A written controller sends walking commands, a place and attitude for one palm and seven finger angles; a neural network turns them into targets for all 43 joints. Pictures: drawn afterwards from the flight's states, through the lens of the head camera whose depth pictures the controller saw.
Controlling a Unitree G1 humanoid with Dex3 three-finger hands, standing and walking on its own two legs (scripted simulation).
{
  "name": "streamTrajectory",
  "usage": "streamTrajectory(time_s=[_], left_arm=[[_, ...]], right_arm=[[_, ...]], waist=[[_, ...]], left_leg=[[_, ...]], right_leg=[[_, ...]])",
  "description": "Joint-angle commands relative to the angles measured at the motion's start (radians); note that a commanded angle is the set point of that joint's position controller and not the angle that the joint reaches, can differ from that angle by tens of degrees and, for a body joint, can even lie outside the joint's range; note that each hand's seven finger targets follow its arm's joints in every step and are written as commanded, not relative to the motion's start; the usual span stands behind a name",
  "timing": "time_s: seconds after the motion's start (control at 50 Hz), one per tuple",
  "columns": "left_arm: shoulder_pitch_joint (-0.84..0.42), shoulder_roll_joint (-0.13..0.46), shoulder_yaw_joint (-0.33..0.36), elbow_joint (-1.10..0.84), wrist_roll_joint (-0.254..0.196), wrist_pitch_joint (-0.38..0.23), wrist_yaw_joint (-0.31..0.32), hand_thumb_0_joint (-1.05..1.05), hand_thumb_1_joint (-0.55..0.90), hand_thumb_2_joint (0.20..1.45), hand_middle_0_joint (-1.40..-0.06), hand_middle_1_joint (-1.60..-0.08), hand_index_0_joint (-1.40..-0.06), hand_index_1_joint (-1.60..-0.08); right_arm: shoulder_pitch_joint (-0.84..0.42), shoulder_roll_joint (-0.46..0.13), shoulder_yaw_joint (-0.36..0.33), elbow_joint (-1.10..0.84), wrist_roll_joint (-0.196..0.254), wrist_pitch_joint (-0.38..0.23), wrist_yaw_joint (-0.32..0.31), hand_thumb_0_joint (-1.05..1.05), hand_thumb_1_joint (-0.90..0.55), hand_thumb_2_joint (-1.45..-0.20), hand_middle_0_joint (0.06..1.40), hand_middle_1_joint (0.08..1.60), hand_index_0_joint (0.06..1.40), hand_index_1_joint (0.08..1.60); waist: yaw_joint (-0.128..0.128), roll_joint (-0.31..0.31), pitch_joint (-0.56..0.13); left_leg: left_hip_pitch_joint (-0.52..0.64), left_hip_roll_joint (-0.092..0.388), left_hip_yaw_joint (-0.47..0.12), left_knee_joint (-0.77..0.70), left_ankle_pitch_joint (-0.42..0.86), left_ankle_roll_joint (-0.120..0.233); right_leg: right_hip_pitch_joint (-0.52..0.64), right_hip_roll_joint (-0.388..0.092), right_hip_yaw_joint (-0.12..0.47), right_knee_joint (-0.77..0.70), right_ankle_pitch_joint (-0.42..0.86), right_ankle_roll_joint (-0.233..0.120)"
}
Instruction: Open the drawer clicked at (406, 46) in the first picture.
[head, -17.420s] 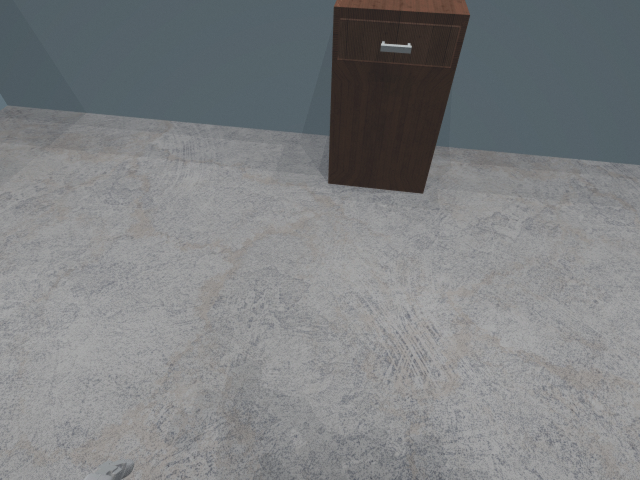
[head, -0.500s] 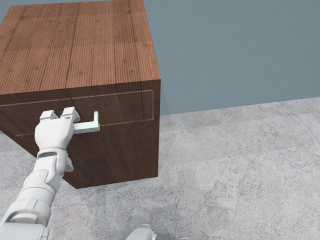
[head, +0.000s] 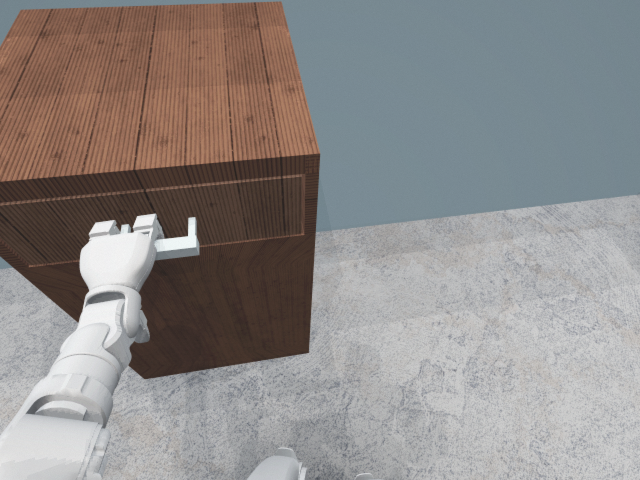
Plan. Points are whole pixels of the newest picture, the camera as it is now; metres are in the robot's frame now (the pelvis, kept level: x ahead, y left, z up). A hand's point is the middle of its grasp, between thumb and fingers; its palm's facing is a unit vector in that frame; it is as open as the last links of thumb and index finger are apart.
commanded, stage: lower the fingers behind the handle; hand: left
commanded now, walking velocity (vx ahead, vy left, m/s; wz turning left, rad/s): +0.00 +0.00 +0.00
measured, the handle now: (158, 238) +0.44 +0.25 -0.01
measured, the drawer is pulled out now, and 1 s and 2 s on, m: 0.00 0.00 0.09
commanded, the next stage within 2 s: close the thumb around the handle in 0.08 s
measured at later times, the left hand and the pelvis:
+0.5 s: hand (138, 276) +0.39 +0.27 -0.03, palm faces -0.05 -0.03 -1.00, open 11.0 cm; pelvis +0.01 -0.01 +0.00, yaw +0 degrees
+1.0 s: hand (139, 277) +0.39 +0.27 -0.03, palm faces -0.03 -0.05 -1.00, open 5.3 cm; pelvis +0.02 +0.00 +0.00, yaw -1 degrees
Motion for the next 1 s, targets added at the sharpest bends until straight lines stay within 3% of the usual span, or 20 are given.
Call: streamTrajectory(time_s=[0.0,0.04,0.08,0.1,0.16,0.22,0.26,0.28,0.34,0.4,0.42,0.48,0.56,0.64,0.66,0.78,0.8,0.88,0.94,0.98], left_arm=[[-0.382,0.173,0.057,-0.259,0.007,-0.064,0.077,0.000,-0.500,0.300,-0.300,-1.200,-0.300,-1.200],[-0.377,0.201,0.093,-0.281,0.019,-0.072,0.112,0.000,-0.500,0.300,-0.300,-1.200,-0.300,-1.200],[-0.388,0.191,0.080,-0.243,0.037,-0.043,0.132,0.000,-0.500,0.300,-0.300,-1.200,-0.300,-1.200],[-0.393,0.162,0.060,-0.238,0.036,-0.029,0.138,0.000,-0.500,0.300,-0.300,-1.200,-0.300,-1.200],[-0.393,0.173,0.072,-0.222,0.013,0.019,0.144,0.000,-0.500,0.300,-0.300,-1.200,-0.300,-1.200],[-0.432,0.168,0.050,-0.205,0.006,0.058,0.137,0.000,-0.332,0.372,-0.312,-1.218,-0.312,-1.218],[-0.422,0.192,0.060,-0.155,-0.002,0.081,0.120,0.000,-0.220,0.420,-0.320,-1.230,-0.320,-1.230],[-0.424,0.220,0.072,-0.165,0.003,0.081,0.113,0.000,-0.164,0.444,-0.324,-1.236,-0.324,-1.236],[-0.369,0.228,0.072,-0.142,0.002,0.085,0.089,0.000,0.004,0.516,-0.336,-1.254,-0.336,-1.254],[-0.364,0.216,0.057,-0.135,-0.002,0.062,0.068,0.000,0.172,0.588,-0.348,-1.272,-0.348,-1.272],[-0.347,0.251,0.088,-0.147,0.000,0.051,0.066,0.000,0.228,0.612,-0.352,-1.278,-0.352,-1.278],[-0.336,0.253,0.093,-0.162,0.001,0.017,0.058,0.000,0.396,0.684,-0.364,-1.296,-0.364,-1.296],[-0.300,0.202,0.081,-0.216,-0.001,-0.023,0.066,0.000,0.620,0.780,-0.380,-1.320,-0.380,-1.320],[-0.274,0.160,0.061,-0.218,0.000,-0.031,0.086,0.000,0.844,0.876,-0.396,-1.344,-0.396,-1.344],[-0.292,0.181,0.081,-0.229,-0.002,-0.034,0.089,0.000,0.900,0.900,-0.400,-1.350,-0.400,-1.350],[-0.262,0.213,0.109,-0.283,0.007,-0.017,0.109,0.000,0.900,0.900,-0.400,-1.350,-0.400,-1.350],[-0.232,0.191,0.100,-0.283,-0.001,-0.007,0.108,0.000,0.900,0.900,-0.400,-1.350,-0.400,-1.350],[-0.192,0.239,0.138,-0.300,-0.014,0.012,0.099,0.000,0.900,0.900,-0.400,-1.350,-0.400,-1.350],[-0.185,0.201,0.104,-0.309,-0.008,0.014,0.092,0.000,0.900,0.900,-0.400,-1.350,-0.400,-1.350],[-0.151,0.226,0.133,-0.344,-0.005,0.008,0.088,0.000,0.900,0.900,-0.400,-1.350,-0.400,-1.350]], right_arm=[[0.023,-0.150,-0.063,-0.087,-0.008,-0.037,-0.001,0.000,-0.900,-0.900,0.200,0.300,0.200,0.300],[0.022,-0.152,-0.069,-0.077,-0.014,-0.040,0.002,0.000,-0.900,-0.900,0.200,0.300,0.200,0.300],[0.023,-0.157,-0.069,-0.060,-0.017,-0.041,0.006,0.000,-0.900,-0.900,0.200,0.300,0.200,0.300],[0.028,-0.156,-0.072,-0.053,-0.019,-0.043,0.010,0.000,-0.900,-0.900,0.200,0.300,0.200,0.300],[0.031,-0.162,-0.072,-0.046,-0.018,-0.040,0.018,0.000,-0.900,-0.900,0.200,0.300,0.200,0.300],[0.034,-0.161,-0.068,-0.036,-0.011,-0.035,0.014,0.000,-0.900,-0.900,0.200,0.300,0.200,0.300],[0.039,-0.164,-0.059,-0.033,-0.010,-0.034,0.007,0.000,-0.900,-0.900,0.200,0.300,0.200,0.300],[0.041,-0.164,-0.056,-0.034,-0.006,-0.030,0.004,0.000,-0.900,-0.900,0.200,0.300,0.200,0.300],[0.036,-0.157,-0.050,-0.046,-0.002,-0.025,-0.007,0.000,-0.900,-0.900,0.200,0.300,0.200,0.300],[0.038,-0.151,-0.045,-0.051,0.002,-0.026,-0.012,0.000,-0.900,-0.900,0.200,0.300,0.200,0.300],[0.030,-0.152,-0.042,-0.054,0.002,-0.024,-0.015,0.000,-0.900,-0.900,0.200,0.300,0.200,0.300],[0.030,-0.146,-0.043,-0.064,0.003,-0.027,-0.017,0.000,-0.900,-0.900,0.200,0.300,0.200,0.300],[0.029,-0.142,-0.055,-0.076,-0.002,-0.032,-0.008,0.000,-0.900,-0.900,0.200,0.300,0.200,0.300],[0.031,-0.144,-0.063,-0.075,-0.005,-0.033,0.001,0.000,-0.900,-0.900,0.200,0.300,0.200,0.300],[0.029,-0.147,-0.064,-0.072,-0.006,-0.035,0.003,0.000,-0.900,-0.900,0.200,0.300,0.200,0.300],[0.024,-0.154,-0.071,-0.061,-0.010,-0.025,0.007,0.000,-0.900,-0.900,0.200,0.300,0.200,0.300],[0.032,-0.152,-0.073,-0.063,-0.010,-0.024,0.009,0.000,-0.900,-0.900,0.200,0.300,0.200,0.300],[0.013,-0.154,-0.065,-0.066,-0.006,-0.015,0.005,0.000,-0.900,-0.900,0.200,0.300,0.200,0.300],[0.014,-0.150,-0.064,-0.068,-0.004,-0.016,0.003,0.000,-0.900,-0.900,0.200,0.300,0.200,0.300],[0.004,-0.150,-0.064,-0.076,-0.005,-0.016,0.004,0.000,-0.900,-0.900,0.200,0.300,0.200,0.300]], waist=[[-0.011,0.062,-0.311],[-0.002,0.082,-0.359],[-0.015,0.079,-0.336],[-0.018,0.096,-0.331],[-0.021,0.060,-0.356],[-0.033,0.039,-0.365],[-0.035,0.025,-0.322],[-0.027,0.020,-0.345],[-0.019,0.018,-0.304],[-0.024,0.033,-0.257],[-0.011,0.028,-0.277],[-0.009,0.034,-0.266],[0.001,0.070,-0.297],[-0.010,0.034,-0.292],[-0.008,0.033,-0.299],[0.007,0.060,-0.394],[0.006,0.045,-0.383],[0.017,0.021,-0.372],[0.004,0.041,-0.322],[0.024,0.061,-0.346]], left_leg=[[0.449,0.099,-0.093,-0.119,0.108,-0.056],[0.467,0.100,-0.091,-0.102,0.147,-0.063],[0.455,0.104,-0.105,-0.098,0.148,-0.074],[0.465,0.105,-0.103,-0.096,0.156,-0.078],[0.470,0.101,-0.098,-0.102,0.187,-0.076],[0.470,0.097,-0.087,-0.111,0.176,-0.067],[0.434,0.090,-0.072,-0.122,0.155,-0.057],[0.436,0.088,-0.066,-0.125,0.162,-0.053],[0.407,0.080,-0.041,-0.130,0.159,-0.041],[0.392,0.079,-0.036,-0.136,0.148,-0.036],[0.386,0.078,-0.037,-0.135,0.154,-0.036],[0.365,0.075,-0.029,-0.126,0.162,-0.031],[0.417,0.081,-0.038,-0.112,0.235,-0.042],[0.403,0.082,-0.037,-0.096,0.224,-0.040],[0.404,0.083,-0.044,-0.094,0.238,-0.042],[0.462,0.084,-0.040,-0.077,0.328,-0.053],[0.465,0.084,-0.035,-0.075,0.346,-0.050],[0.426,0.077,-0.022,-0.085,0.339,-0.042],[0.433,0.080,-0.026,-0.093,0.342,-0.044],[0.467,0.085,-0.031,-0.100,0.381,-0.049]], right_leg=[[-0.127,-0.044,-0.014,-0.100,0.077,-0.007],[-0.134,-0.042,-0.014,-0.084,0.091,-0.007],[-0.171,-0.041,-0.022,-0.073,0.088,-0.005],[-0.182,-0.039,-0.026,-0.072,0.089,-0.006],[-0.139,-0.035,-0.027,-0.086,0.107,-0.004],[-0.112,-0.037,-0.021,-0.105,0.115,0.004],[-0.083,-0.038,-0.017,-0.127,0.108,0.002],[-0.059,-0.040,-0.014,-0.129,0.121,0.005],[-0.010,-0.041,-0.002,-0.157,0.136,0.004],[-0.009,-0.043,0.002,-0.169,0.138,0.003],[0.006,-0.045,0.005,-0.166,0.145,0.003],[0.018,-0.048,0.012,-0.164,0.166,0.002],[-0.005,-0.044,0.003,-0.139,0.195,-0.006],[-0.024,-0.040,0.001,-0.132,0.192,0.000],[-0.027,-0.042,0.000,-0.124,0.195,-0.003],[-0.001,-0.040,0.004,-0.104,0.271,0.001],[0.010,-0.036,0.003,-0.107,0.290,0.000],[0.074,-0.041,0.015,-0.118,0.341,0.006],[0.053,-0.038,0.009,-0.125,0.326,0.003],[0.059,-0.040,0.005,-0.121,0.334,0.002]])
